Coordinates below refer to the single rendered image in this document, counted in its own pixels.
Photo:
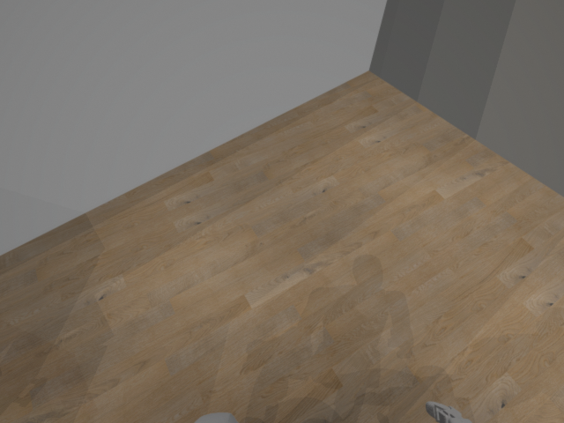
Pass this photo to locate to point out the robot right hand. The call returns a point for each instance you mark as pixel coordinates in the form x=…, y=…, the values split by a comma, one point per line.
x=445, y=414

